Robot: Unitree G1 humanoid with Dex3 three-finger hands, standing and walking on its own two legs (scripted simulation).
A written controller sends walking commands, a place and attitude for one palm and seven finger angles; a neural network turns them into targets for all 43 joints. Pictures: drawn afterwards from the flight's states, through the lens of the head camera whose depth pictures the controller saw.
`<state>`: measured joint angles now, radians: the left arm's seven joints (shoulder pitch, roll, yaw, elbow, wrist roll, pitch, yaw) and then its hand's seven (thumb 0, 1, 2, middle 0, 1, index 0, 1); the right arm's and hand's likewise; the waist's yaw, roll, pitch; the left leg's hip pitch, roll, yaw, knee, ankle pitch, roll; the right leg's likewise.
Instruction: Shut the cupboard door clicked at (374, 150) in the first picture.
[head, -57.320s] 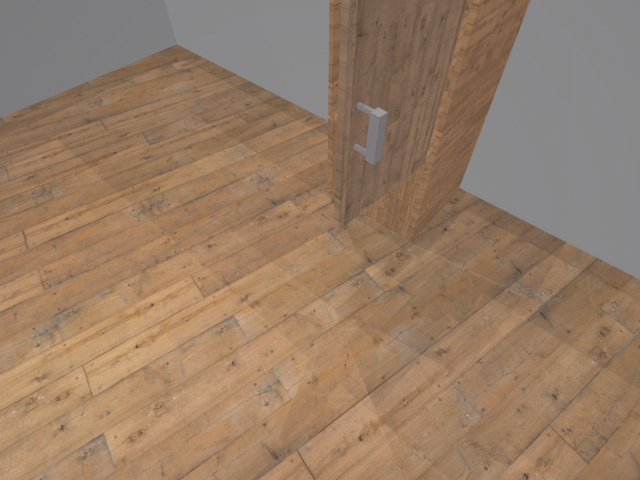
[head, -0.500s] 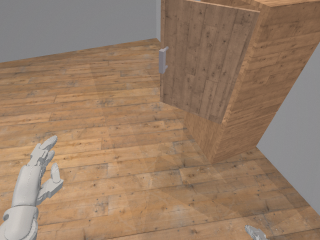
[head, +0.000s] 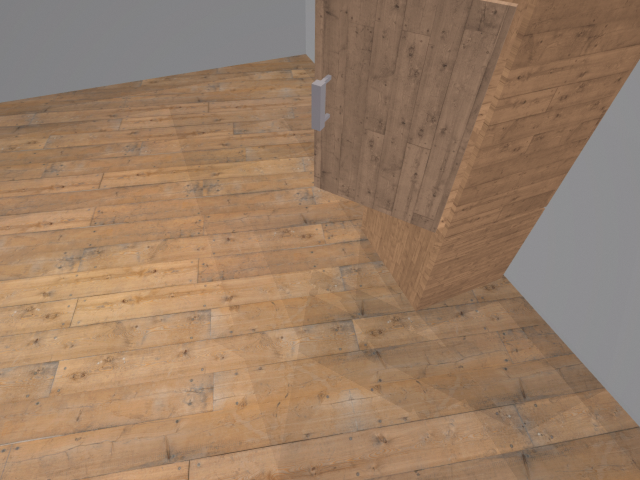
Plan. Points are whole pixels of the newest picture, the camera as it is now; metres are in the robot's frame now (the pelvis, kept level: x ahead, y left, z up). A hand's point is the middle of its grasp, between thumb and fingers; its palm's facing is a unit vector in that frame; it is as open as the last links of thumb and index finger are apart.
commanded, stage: let the arm hang, fingers relaxed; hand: left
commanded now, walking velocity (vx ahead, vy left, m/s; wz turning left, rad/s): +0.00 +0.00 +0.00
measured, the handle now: (322, 102) +0.96 +0.06 -0.03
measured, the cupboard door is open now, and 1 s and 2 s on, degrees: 38 38 38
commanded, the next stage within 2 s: look to check the result in 0.52 s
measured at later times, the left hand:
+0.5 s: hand out of the picture +0.08 +0.21 -0.16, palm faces -0.02 -0.97 -0.26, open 7.3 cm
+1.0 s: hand out of the picture +0.09 +0.23 -0.15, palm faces -0.01 -0.95 -0.32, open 7.3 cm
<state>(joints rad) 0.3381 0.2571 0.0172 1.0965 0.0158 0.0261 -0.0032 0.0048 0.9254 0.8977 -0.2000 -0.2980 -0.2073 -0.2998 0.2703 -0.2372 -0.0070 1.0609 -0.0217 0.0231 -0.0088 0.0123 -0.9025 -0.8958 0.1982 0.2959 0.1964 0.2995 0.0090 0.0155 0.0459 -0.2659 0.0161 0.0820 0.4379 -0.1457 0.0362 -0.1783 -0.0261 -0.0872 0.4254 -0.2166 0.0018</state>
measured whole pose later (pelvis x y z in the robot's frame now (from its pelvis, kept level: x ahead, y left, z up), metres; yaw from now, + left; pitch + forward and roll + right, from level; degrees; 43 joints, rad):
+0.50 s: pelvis +0.02 +0.00 +0.01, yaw -1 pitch -2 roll +0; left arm 0.16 0.26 0.01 1.12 0.01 -0.01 -0.01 0.00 0.91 0.90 -0.20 -0.30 -0.21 -0.30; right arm 0.18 -0.28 -0.01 1.13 -0.02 -0.01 -0.01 0.01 -0.90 -0.90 0.20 0.30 0.20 0.30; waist -0.01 0.00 0.02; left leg -0.18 0.01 0.10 0.35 -0.13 0.03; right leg -0.11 -0.03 -0.07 0.36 -0.21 0.00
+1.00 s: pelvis +0.04 -0.01 +0.01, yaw +0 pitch -2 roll +0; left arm 0.16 0.32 0.02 1.15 0.01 -0.01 0.00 0.00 0.91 0.90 -0.20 -0.30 -0.21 -0.30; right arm 0.12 -0.31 0.00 1.13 -0.02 -0.01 -0.01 0.01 -0.90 -0.90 0.20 0.30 0.20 0.30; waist 0.00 0.01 0.04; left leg -0.14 0.01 0.09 0.32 -0.15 0.02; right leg -0.05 -0.02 -0.08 0.30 -0.21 0.00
